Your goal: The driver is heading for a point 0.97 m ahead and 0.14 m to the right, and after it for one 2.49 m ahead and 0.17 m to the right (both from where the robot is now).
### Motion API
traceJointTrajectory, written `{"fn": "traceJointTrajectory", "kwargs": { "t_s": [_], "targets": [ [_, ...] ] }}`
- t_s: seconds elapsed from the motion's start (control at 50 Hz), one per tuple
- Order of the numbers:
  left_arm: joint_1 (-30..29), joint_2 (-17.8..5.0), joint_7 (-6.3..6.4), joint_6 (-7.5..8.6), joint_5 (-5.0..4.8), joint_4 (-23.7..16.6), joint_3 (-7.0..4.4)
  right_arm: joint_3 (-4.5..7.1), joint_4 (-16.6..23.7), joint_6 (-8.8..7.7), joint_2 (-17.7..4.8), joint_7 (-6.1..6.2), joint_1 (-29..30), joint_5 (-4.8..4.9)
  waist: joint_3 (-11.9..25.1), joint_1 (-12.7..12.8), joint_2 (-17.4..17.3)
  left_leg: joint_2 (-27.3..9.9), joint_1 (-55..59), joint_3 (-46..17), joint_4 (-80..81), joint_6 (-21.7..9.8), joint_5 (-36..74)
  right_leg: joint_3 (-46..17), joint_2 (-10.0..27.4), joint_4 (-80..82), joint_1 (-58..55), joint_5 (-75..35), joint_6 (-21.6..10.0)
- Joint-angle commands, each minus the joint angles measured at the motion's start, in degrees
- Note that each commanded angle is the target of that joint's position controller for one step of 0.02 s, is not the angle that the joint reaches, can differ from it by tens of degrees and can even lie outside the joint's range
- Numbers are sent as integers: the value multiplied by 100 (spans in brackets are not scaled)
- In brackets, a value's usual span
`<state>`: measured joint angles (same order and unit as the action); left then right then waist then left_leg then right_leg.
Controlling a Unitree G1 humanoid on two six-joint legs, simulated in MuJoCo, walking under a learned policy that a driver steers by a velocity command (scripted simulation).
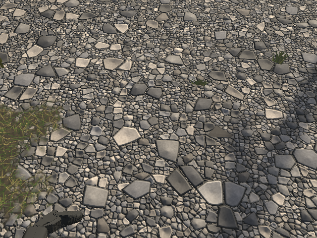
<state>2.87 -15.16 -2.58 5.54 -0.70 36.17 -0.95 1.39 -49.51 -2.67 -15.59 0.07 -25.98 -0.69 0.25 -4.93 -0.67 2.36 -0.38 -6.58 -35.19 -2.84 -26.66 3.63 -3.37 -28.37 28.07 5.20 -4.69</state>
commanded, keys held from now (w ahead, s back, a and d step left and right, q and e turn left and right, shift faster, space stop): w+e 0.44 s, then w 0.44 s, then w+q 0.12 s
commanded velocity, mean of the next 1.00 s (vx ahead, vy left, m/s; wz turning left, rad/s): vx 0.50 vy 0.00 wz -0.28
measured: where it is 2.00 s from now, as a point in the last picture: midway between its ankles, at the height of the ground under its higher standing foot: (177, 124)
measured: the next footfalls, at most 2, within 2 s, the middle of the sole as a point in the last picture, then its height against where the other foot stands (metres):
left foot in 0.46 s outside the picture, level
right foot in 0.94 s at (210, 205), level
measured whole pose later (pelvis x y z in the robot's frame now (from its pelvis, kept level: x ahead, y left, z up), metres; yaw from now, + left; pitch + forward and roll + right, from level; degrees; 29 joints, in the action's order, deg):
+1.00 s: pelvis +0.51 -0.11 +0.01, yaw -19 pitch +3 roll +1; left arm 3.7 -14.1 -0.9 4.3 0.3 35.1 -1.6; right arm 2.9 -49.2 -4.1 -16.9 -0.6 -22.9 1.4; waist -0.3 -4.4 -0.6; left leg -0.5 -14.0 -3.0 -50.3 -0.1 -26.4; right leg 1.6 0.8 -32.2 24.8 10.0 -1.9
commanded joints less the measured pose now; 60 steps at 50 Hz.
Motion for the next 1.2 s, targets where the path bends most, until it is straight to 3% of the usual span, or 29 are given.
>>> {"fn": "traceJointTrajectory", "kwargs": {
  "t_s": [0.02, 0.04, 0.08, 0.1, 0.16, 0.24, 0.28, 0.36, 0.4, 0.44, 0.46, 0.48, 0.5, 0.52, 0.54, 0.56, 0.6, 0.64, 0.72, 0.84, 0.88, 0.92, 0.94, 0.96, 0.98, 1.0, 1.06, 1.12, 1.2],
  "targets": [
    [2041, -890, 99, -25, 3, 113, -376, 1, 647, -362, -468, -59, -221, 37, 2260, 904, 1311, 11, -4034, -242, -4333, 206, -41, -4746, 2296, 996, -5411, 1098, -1655],
    [1611, -708, 160, -70, 18, 24, -329, 98, 844, -478, -805, -112, 525, 176, 1260, 924, 806, -277, -4284, -241, -4430, 148, 439, -3888, 2038, 1172, -4436, 1146, -1365],
    [1323, -705, 151, -90, 100, -57, -309, 91, 1123, -590, -703, -91, 1191, 62, 340, 686, -105, -519, -4221, 30, -4091, 209, 933, -2989, 1630, 1505, -2996, -59, -1310],
    [1297, -657, 154, -74, 143, -61, -286, 108, 1212, -568, -652, -87, 1116, 22, 305, 487, -32, -632, -3974, 30, -3903, 254, 1077, -2740, 1447, 1629, -2624, -469, -1301],
    [1382, -629, 200, -75, 2, -12, -302, 99, 1327, -452, -483, -23, 1101, -46, 122, 326, 207, -784, -4111, 157, -3274, 508, 1012, -2409, 1226, 1770, -2140, -886, -1325],
    [1629, -912, 275, -119, -1, 77, -399, 24, 1593, -435, -247, -9, 2092, -77, -156, 565, 245, -576, -3581, 411, -1195, 709, 2262, -1817, 812, 1746, -1152, -1083, -1041],
    [1927, -958, 293, -157, -43, 193, -432, 12, 1667, -462, -174, -44, 2565, -33, -55, 781, 399, -305, -2976, 460, -345, 690, 3070, -1782, 707, 1620, -993, -940, -844],
    [2203, -894, 374, -273, -135, 334, -454, 148, 1805, -478, -439, -53, 3013, 76, -3, 883, 540, -150, -2814, 147, 545, 601, 3092, -2415, 946, 1125, -1806, -480, -654],
    [2121, -924, 413, -345, -115, 323, -496, 246, 1809, -517, -580, -73, 2952, 102, 31, 771, 640, -142, -2606, 56, 812, 462, 2662, -2738, 1075, 767, -2171, -493, -557],
    [1919, -825, 394, -379, -75, 238, -488, 397, 1657, -556, -779, -23, 2173, 70, 452, 339, 693, -223, -1381, 175, 1160, 155, 2459, -2632, 791, -83, -2069, -1137, -339],
    [1807, -562, 358, -354, 20, 112, -390, 476, 1587, -563, -1000, 23, 1294, -37, 1257, -73, 422, -980, 94, -360, 852, -220, 2444, -2272, 556, -1389, -1472, -714, -156],
    [2740, -106, 351, -298, 11, 139, -256, 572, 1442, -482, -1379, 45, 636, -88, 2105, 162, -1072, -2311, 2305, -2393, 750, -1121, 2415, -1502, -239, -3230, 430, 1906, 275],
    [3002, -379, 351, -252, -93, 177, -227, 565, 1198, -428, -1206, -25, 262, 78, 2239, 116, -1846, -2738, 2515, -4103, 1357, -1472, 809, -1355, -47, -4328, 1517, 2950, 374],
    [2531, -754, 354, -262, -131, 230, -341, 472, 1281, -405, -766, -17, 497, 87, 1414, -1, -994, -2422, 1767, -3601, 1631, -1248, 148, -1453, 214, -4754, 1796, 2403, 436],
    [1888, -860, 347, -283, -71, 90, -366, 398, 1311, -368, -602, -18, 858, 61, 720, 19, -375, -2142, 853, -2713, 1727, -1030, 478, -1210, 393, -4684, 1708, 1902, 460],
    [1492, -779, 328, -270, 18, -39, -367, 352, 1279, -352, -524, -46, 1082, 16, 243, 139, -178, -1912, 39, -2174, 1902, -999, 1089, -1127, 518, -4444, 1564, 1659, 450],
    [1489, -550, 283, -261, 24, -59, -349, 300, 1172, -370, -381, -77, 1290, -32, -33, 455, -449, -1536, -805, -1459, 2205, -919, 1744, -1065, 747, -3896, 1064, 1435, 420],
    [1502, -368, 267, -274, 27, -13, -291, 319, 1041, -404, -448, -97, 1265, 36, -19, 545, -531, -1434, -1037, -1047, 2396, -998, 2264, -862, 796, -3388, 896, 1320, 446],
    [743, -179, 210, -193, 78, -168, -148, 411, 826, -373, -839, -72, 1107, 111, -29, 364, -344, -1400, -1158, -438, 2562, -1020, 2838, -658, 905, -1927, 663, 319, 463],
    [-236, -369, 106, -117, -34, -456, -177, 429, 480, -249, -1087, -77, 539, 235, -160, 48, -381, -1527, -752, -274, 2364, -812, 2486, -500, 668, -577, 197, -217, 383],
    [-251, -442, 86, -92, -34, -509, -210, 439, 391, -188, -1145, -64, 478, 257, -152, 134, -414, -1617, -520, -307, 2106, -706, 2625, -412, 578, -260, -44, 72, 246],
    [553, -676, 137, -73, 19, -284, -364, 388, 349, -141, -1059, -54, 466, 256, 250, 596, -290, -1304, -786, -132, 1174, -486, 3626, -241, 358, 200, -1523, 116, 43],
    [1478, -1013, 205, -73, 90, -133, -501, 287, 431, -169, -820, -58, 562, 183, 886, 1054, -44, -974, -1491, 147, -136, -253, 3343, -839, 959, 117, -2954, -18, -235],
    [2153, -1623, 259, -136, 181, -64, -652, 97, 631, -279, -283, -61, 180, 121, 1740, 1155, 1288, -221, -3621, 752, -2309, 208, 1270, -2940, 2473, 304, -5003, 461, -1005],
    [2436, -1293, 244, -164, 139, 42, -581, 164, 575, -342, -535, -49, 232, 185, 1925, 1266, 1423, -145, -4353, 110, -3324, 236, -605, -4137, 2769, 881, -4922, 1089, -1260],
    [2152, -1014, 233, -153, 95, 66, -473, 293, 641, -344, -911, -55, 548, 295, 1150, 1193, 982, -411, -4711, -57, -3711, 196, -250, -3474, 2606, 999, -4271, 1361, -1048],
    [1167, -472, 165, -61, 112, 68, -306, 330, 676, -167, -704, -11, 869, 206, 114, 658, 812, -897, -4182, 81, -3158, 248, 860, -1883, 1943, 1644, -2479, 726, -677],
    [1006, -481, 158, 91, 159, 243, -365, 312, 648, 10, -412, 2, 780, 217, -58, 432, 637, -895, -3883, 18, -3012, 337, 1472, -1063, 1833, 2001, -1950, -316, -654],
    [1157, -617, 250, 105, 167, 511, -437, 304, 817, 29, -302, -45, 1241, 189, -179, 485, 428, -844, -4135, -38, -1991, 356, 2484, -261, 1772, 2055, -2191, -1063, -576]
  ]
}}
Keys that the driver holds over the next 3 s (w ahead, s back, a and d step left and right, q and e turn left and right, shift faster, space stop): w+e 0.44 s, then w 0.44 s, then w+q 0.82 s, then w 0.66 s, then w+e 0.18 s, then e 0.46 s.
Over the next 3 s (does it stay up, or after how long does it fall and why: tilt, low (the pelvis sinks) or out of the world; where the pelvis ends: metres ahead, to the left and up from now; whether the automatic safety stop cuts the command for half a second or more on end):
stays up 1.49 -0.09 0.00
